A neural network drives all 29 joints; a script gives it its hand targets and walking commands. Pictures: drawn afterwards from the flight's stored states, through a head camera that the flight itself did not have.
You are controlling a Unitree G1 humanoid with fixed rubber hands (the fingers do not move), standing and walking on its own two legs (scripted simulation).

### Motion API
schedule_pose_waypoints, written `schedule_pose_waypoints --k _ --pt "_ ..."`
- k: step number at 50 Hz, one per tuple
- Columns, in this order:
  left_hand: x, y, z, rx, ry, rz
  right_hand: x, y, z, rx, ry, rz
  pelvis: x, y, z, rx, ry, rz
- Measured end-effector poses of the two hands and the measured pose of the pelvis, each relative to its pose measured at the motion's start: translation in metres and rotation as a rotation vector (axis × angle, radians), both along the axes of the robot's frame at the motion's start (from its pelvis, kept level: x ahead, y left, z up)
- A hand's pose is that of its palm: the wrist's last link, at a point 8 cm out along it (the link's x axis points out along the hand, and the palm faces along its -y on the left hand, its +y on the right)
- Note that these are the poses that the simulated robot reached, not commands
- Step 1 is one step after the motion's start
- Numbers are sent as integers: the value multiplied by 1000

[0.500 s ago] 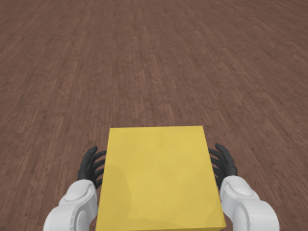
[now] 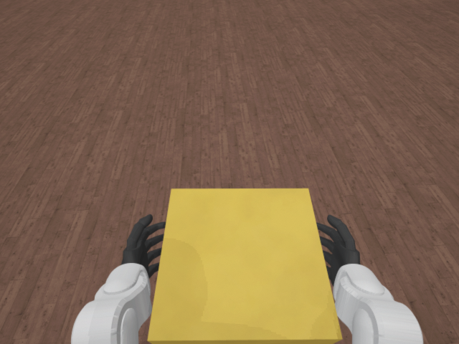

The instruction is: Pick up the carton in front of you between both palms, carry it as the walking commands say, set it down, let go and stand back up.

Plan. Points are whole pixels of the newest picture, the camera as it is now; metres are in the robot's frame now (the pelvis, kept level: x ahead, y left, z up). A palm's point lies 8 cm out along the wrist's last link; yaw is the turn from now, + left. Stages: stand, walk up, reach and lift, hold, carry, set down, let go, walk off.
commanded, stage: carry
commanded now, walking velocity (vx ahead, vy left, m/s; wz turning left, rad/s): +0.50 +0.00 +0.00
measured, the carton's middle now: (239, 281) +0.24 +0.00 +0.02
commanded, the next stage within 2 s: none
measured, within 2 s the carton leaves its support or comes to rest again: neither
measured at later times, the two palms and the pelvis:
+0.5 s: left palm (162, 135) +0.56 +0.17 +0.08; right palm (293, 132) +0.55 -0.13 +0.08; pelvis +0.33 +0.02 -0.01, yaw -2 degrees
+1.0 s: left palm (184, 64) +0.88 +0.15 +0.10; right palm (282, 63) +0.87 -0.15 +0.10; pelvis +0.66 +0.00 +0.00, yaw +0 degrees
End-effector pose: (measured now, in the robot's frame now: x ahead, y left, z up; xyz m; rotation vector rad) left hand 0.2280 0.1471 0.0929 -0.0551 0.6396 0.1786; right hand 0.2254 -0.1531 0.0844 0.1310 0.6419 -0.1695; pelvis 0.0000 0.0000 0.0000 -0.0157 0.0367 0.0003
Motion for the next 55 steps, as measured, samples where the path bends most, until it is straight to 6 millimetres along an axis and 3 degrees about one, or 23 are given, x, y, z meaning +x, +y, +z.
schedule_pose_waypoints --k 7,15,20,25,29,35,40,45,51,55 --pt "66 -8 15 -6 38 53 80 -8 15 -1 38 48 75 -17 26 41 14 7" --pt "173 -12 36 -4 -35 14 176 -12 36 -2 -36 12 176 -13 31 49 20 -8" --pt "248 -1 23 -14 -31 -9 245 -1 26 -14 -31 -10 251 2 17 31 21 -18" --pt "330 20 -15 -50 13 -18 323 20 -1 -49 14 -20 332 23 -6 37 7 -41" --pt "381 28 -23 -57 94 -41 366 28 -8 -55 95 -45 374 36 7 16 14 -56" --pt "449 30 -7 -67 83 -74 427 31 13 -68 84 -68 443 42 30 -25 26 -51" --pt "505 30 5 -69 37 -51 491 31 26 -73 37 -45 507 36 34 -29 24 -38" --pt "571 22 14 -55 -21 -19 564 22 30 -59 -21 -14 578 22 24 -10 19 -29" --pt "666 -5 4 -19 -51 0 664 -5 7 -15 -53 -2 674 -6 -3 1 6 -6" --pt "716 -17 -3 -7 27 24 721 -17 -3 0 26 19 718 -21 5 9 11 10"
